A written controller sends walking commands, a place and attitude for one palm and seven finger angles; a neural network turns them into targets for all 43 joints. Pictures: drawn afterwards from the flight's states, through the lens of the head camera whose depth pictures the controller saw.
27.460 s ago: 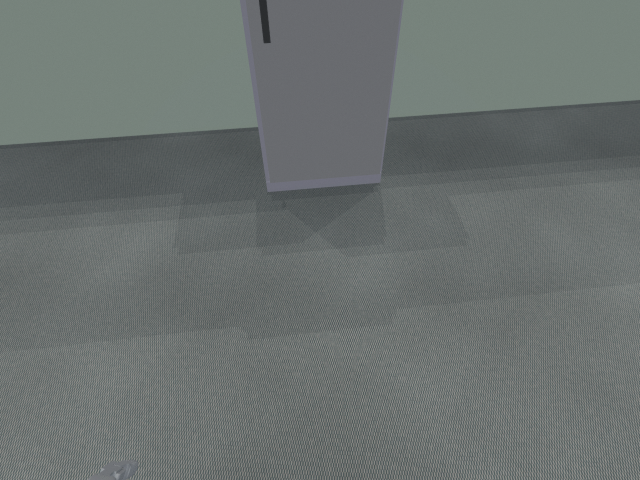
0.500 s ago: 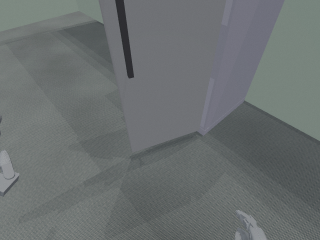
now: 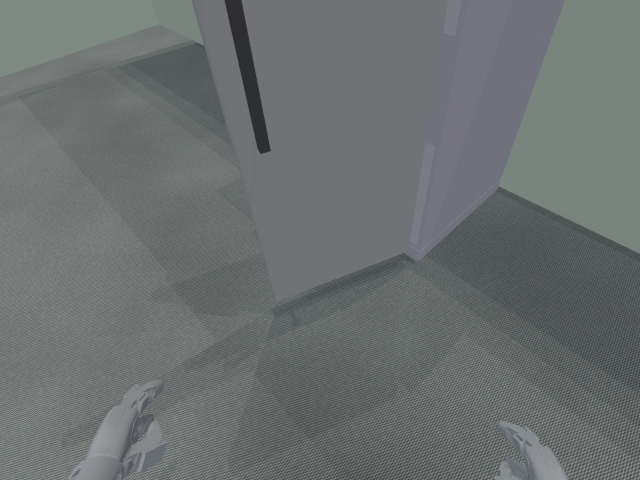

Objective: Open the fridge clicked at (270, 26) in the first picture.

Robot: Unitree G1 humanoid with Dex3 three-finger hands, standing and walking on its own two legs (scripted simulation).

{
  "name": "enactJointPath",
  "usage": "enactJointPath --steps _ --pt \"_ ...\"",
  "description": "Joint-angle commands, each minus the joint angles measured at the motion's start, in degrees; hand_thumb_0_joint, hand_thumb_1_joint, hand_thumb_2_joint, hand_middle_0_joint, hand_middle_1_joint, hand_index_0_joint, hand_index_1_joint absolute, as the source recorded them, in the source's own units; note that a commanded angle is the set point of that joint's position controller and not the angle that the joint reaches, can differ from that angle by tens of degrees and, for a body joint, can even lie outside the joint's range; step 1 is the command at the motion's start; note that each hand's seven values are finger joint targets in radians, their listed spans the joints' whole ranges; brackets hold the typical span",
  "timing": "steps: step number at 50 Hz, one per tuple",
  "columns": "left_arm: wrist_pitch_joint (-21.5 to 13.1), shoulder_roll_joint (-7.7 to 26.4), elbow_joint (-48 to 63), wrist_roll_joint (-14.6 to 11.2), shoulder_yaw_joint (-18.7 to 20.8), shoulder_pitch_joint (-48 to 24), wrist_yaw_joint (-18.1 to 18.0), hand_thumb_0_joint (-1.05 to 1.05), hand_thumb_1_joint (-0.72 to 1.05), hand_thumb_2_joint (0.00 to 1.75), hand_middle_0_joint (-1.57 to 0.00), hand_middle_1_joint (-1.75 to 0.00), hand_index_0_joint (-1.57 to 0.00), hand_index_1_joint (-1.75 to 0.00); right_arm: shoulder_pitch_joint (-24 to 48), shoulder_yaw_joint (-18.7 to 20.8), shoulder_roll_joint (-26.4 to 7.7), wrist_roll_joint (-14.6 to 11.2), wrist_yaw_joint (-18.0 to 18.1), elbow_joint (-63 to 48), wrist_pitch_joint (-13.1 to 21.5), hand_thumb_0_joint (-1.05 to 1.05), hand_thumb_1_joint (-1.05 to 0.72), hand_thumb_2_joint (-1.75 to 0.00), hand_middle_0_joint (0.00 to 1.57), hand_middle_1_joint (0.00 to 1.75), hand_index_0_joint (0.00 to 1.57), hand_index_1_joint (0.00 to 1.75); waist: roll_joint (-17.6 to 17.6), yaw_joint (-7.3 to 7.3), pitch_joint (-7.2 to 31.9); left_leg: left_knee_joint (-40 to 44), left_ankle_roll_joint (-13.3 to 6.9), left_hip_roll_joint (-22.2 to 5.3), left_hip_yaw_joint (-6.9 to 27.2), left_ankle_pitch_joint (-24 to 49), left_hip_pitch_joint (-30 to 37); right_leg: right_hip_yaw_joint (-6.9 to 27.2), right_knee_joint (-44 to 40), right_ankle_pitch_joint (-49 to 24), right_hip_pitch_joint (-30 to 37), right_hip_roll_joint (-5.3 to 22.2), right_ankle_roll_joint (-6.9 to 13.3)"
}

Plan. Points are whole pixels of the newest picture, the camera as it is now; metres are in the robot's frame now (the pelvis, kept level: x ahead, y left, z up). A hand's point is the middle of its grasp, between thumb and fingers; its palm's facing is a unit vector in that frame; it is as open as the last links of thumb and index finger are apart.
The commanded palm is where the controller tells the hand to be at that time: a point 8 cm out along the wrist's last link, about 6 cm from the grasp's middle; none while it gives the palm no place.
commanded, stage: let the arm hang, fingers relaxed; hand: left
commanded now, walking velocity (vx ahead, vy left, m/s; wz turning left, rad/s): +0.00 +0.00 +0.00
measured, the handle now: (237, 34) +0.79 +0.18 +0.22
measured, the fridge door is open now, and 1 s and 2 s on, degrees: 70 70 70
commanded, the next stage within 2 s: look to check the result in 0.90 s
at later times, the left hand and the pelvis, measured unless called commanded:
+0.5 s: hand out of the picture +0.02 +0.24 -0.15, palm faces +0.03 -0.95 -0.32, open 7.3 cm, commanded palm none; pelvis -0.01 +0.00 +0.01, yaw +1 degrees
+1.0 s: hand out of the picture +0.11 +0.24 -0.14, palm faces +0.00 -0.95 -0.31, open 7.3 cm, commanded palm none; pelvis +0.03 +0.00 +0.02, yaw +1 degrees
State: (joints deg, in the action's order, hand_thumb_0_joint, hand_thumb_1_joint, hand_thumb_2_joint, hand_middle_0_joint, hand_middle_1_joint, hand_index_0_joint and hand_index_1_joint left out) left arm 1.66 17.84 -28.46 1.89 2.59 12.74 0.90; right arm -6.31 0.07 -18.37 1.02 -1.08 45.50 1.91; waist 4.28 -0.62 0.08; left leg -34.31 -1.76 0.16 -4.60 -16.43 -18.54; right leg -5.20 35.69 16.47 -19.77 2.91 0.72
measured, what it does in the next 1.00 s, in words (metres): stands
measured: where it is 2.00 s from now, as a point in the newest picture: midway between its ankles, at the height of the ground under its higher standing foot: outside the picture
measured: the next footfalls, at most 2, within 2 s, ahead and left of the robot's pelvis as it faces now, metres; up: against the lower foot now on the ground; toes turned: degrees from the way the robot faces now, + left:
none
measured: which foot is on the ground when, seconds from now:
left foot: down 0.00-1.00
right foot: down 0.00-1.00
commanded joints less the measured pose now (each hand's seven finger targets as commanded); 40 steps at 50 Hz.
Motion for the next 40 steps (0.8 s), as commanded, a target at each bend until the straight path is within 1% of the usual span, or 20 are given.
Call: enactJointPath --steps 1,2,3,4,5,6,7,9,10,11,13,15,16,21,23,26,27,32,37,40 --pt "-2.4 8.7 -5.3 -0.3 1.0 -2.8 -0.9 0.00 0.90 0.90 -0.20 -0.30 -0.20 -0.30 -1.7 2.1 -6.6 0.5 0.6 -1.3 -0.9 0.00 -0.90 -0.90 0.20 0.30 0.20 0.30 -15.2 -0.65 4.2 3.5 -0.1 -3.7 6.1 7.6 3.8 9.3 -11.5 -6.0 2.8 8.8 4.5" --pt "-2.2 8.5 -7.6 -0.3 0.5 -3.5 -1.2 0.00 0.90 0.90 -0.20 -0.30 -0.20 -0.30 -2.2 1.7 -5.9 0.6 0.6 -0.3 -1.5 0.00 -0.90 -0.90 0.20 0.30 0.20 0.30 -12.8 -0.83 4.2 3.7 0.0 -3.3 5.9 6.9 4.6 9.1 -12.5 -3.2 2.5 8.6 4.5" --pt "-2.0 7.6 -9.9 -0.5 0.1 -3.8 -1.3 0.00 0.90 0.90 -0.20 -0.30 -0.20 -0.30 -2.3 1.4 -4.8 0.7 0.6 0.9 -1.8 0.00 -0.90 -0.90 0.20 0.30 0.20 0.30 -8.3 -0.85 3.6 4.7 0.1 -3.4 6.1 5.8 5.0 9.3 -13.6 0.2 1.8 8.5 4.3" --pt "-1.8 7.2 -12.0 -0.6 -0.2 -4.0 -1.4 0.00 0.90 0.90 -0.20 -0.30 -0.20 -0.30 -2.3 1.2 -4.0 0.7 0.7 2.0 -2.1 0.00 -0.90 -0.90 0.20 0.30 0.20 0.30 -5.3 -0.83 2.7 6.3 0.1 -3.7 6.6 4.5 4.8 9.1 -14.3 3.6 1.6 7.6 3.9" --pt "-1.8 6.7 -14.1 -0.6 -0.4 -3.5 -1.5 0.00 0.90 0.90 -0.20 -0.30 -0.20 -0.30 -2.3 1.0 -3.8 0.8 0.8 3.1 -2.2 0.00 -0.90 -0.90 0.20 0.30 0.20 0.30 -1.5 -0.51 2.4 7.9 0.0 -4.1 7.3 3.8 4.1 8.7 -14.3 4.6 2.5 6.7 3.4" --pt "-1.8 6.5 -16.2 -0.7 -0.4 -2.9 -1.6 0.00 0.90 0.90 -0.20 -0.30 -0.20 -0.30 -2.4 1.0 -3.7 0.8 0.9 4.2 -2.3 0.00 -0.90 -0.90 0.20 0.30 0.20 0.30 1.0 -0.17 2.2 9.5 -0.1 -4.6 7.9 2.2 2.7 8.4 -14.4 5.1 4.1 5.9 3.0" --pt "-1.8 7.0 -18.0 -0.7 -0.3 -1.9 -1.6 0.00 0.90 0.90 -0.20 -0.30 -0.20 -0.30 -2.3 1.1 -4.3 0.7 1.0 4.7 -2.3 0.00 -0.90 -0.90 0.20 0.30 0.20 0.30 2.6 0.30 1.7 10.1 -0.1 -5.0 8.3 1.4 1.9 8.0 -14.8 5.0 5.4 5.4 2.7" --pt "-2.1 5.6 -21.3 -0.7 0.5 -0.8 -1.7 0.00 0.90 0.90 -0.20 -0.30 -0.20 -0.30 -3.6 1.5 -3.5 0.8 1.5 6.7 -2.3 0.00 -0.90 -0.90 0.20 0.30 0.20 0.30 4.5 0.62 2.6 11.3 -0.2 -5.1 8.5 -1.3 0.4 8.1 -15.7 4.3 8.5 5.4 3.0" --pt "-2.1 6.0 -22.6 -0.8 0.4 -0.7 -1.7 0.00 0.90 0.90 -0.20 -0.30 -0.20 -0.30 -4.1 1.6 -3.5 0.8 1.5 7.5 -2.4 0.00 -0.90 -0.90 0.20 0.30 0.20 0.30 5.3 0.58 2.5 11.8 -0.1 -5.2 8.6 -2.9 0.0 8.0 -16.1 5.0 9.0 5.4 3.2" --pt "-2.1 6.4 -23.9 -0.9 0.4 -0.6 -1.7 0.00 0.90 0.90 -0.20 -0.30 -0.20 -0.30 -4.6 1.6 -3.6 0.7 1.6 8.4 -2.4 0.00 -0.90 -0.90 0.20 0.30 0.20 0.30 5.3 0.64 2.2 12.0 -0.1 -5.1 8.6 -3.4 -0.4 8.1 -16.6 5.2 9.3 5.5 3.4" --pt "-2.3 6.7 -25.8 -0.8 0.7 -1.2 -1.6 0.00 0.90 0.90 -0.20 -0.30 -0.20 -0.30 -6.2 2.1 -4.1 0.5 1.8 9.5 -2.4 0.00 -0.90 -0.90 0.20 0.30 0.20 0.30 1.2 0.45 1.6 11.8 -0.2 -5.3 8.6 -3.2 0.3 8.1 -18.1 6.2 9.0 5.9 3.6" --pt "-2.5 7.1 -27.5 -1.0 0.7 -2.0 -1.5 0.00 0.90 0.90 -0.20 -0.30 -0.20 -0.30 -7.4 2.3 -4.7 0.5 1.9 10.9 -2.2 0.00 -0.90 -0.90 0.20 0.30 0.20 0.30 -0.5 0.27 1.0 12.2 -0.3 -5.5 8.7 -2.3 1.1 7.9 -18.7 6.3 8.7 6.0 3.7" --pt "-2.5 7.2 -28.3 -1.0 0.7 -2.3 -1.5 0.00 0.90 0.90 -0.20 -0.30 -0.20 -0.30 -7.6 2.5 -4.8 0.4 1.9 11.5 -2.3 0.00 -0.90 -0.90 0.20 0.30 0.20 0.30 -2.2 0.23 -0.3 12.4 -0.4 -5.5 8.7 -2.5 1.4 7.7 -19.3 7.2 7.7 6.0 3.7" --pt "-2.5 7.8 -31.2 -0.9 0.8 -3.6 -1.4 0.00 0.90 0.90 -0.20 -0.30 -0.20 -0.30 -8.2 2.7 -5.9 0.5 2.0 13.8 -2.1 0.00 -0.90 -0.90 0.20 0.30 0.20 0.30 -5.7 0.18 -2.9 14.5 -0.6 -5.9 9.3 -2.8 2.0 7.3 -20.3 8.8 6.4 5.8 3.3" --pt "-2.5 8.1 -31.9 -1.0 0.7 -3.7 -1.4 0.00 0.90 0.90 -0.20 -0.30 -0.20 -0.30 -7.2 2.6 -6.2 0.5 1.9 14.1 -1.8 0.00 -0.90 -0.90 0.20 0.30 0.20 0.30 -4.5 0.58 -3.5 16.2 -0.8 -6.5 9.8 -2.8 1.9 6.6 -19.8 7.3 7.0 5.4 3.0" --pt "-2.6 8.8 -32.5 -1.0 0.6 -4.3 -1.4 0.00 0.90 0.90 -0.20 -0.30 -0.20 -0.30 -5.4 2.6 -7.2 0.5 1.9 14.6 -1.5 0.00 -0.90 -0.90 0.20 0.30 0.20 0.30 -4.5 0.98 -3.5 18.3 -0.8 -7.0 10.7 -2.0 1.6 6.4 -19.3 3.8 9.1 4.9 2.4" --pt "-2.7 9.1 -32.6 -1.0 0.6 -4.2 -1.4 0.00 0.90 0.90 -0.20 -0.30 -0.20 -0.30 -5.0 2.5 -7.7 0.3 1.8 14.6 -1.3 0.00 -0.90 -0.90 0.20 0.30 0.20 0.30 -3.8 1.13 -2.6 18.3 -0.8 -7.1 10.4 -0.7 1.8 6.3 -19.1 2.4 10.2 4.9 2.3" --pt "-3.1 9.7 -32.9 -1.0 0.3 -5.9 -1.3 0.00 0.90 0.90 -0.20 -0.30 -0.20 -0.30 -1.9 2.3 -8.9 0.1 1.8 14.9 -0.7 0.00 -0.90 -0.90 0.20 0.30 0.20 0.30 -4.2 1.32 -0.4 19.2 -0.6 -7.8 10.3 6.8 4.9 5.5 -18.3 -5.2 12.6 5.0 1.6" --pt "-3.5 10.6 -32.8 -0.9 0.3 -7.4 -1.3 0.00 0.90 0.90 -0.20 -0.30 -0.20 -0.30 0.3 2.1 -9.7 0.0 1.7 15.2 -0.4 0.00 -0.90 -0.90 0.20 0.30 0.20 0.30 -4.7 1.04 1.5 19.1 -0.3 -7.9 9.6 12.5 8.3 5.3 -18.7 -9.6 13.9 5.5 1.3" --pt "-3.5 10.9 -32.7 -1.0 0.2 -8.6 -1.3 0.00 0.90 0.90 -0.20 -0.30 -0.20 -0.30 1.6 1.9 -10.2 0.1 1.7 15.3 -0.3 0.00 -0.90 -0.90 0.20 0.30 0.20 0.30 -4.0 0.81 1.7 19.6 -0.1 -8.0 9.5 14.0 9.4 5.3 -18.9 -10.7 14.3 5.8 1.2"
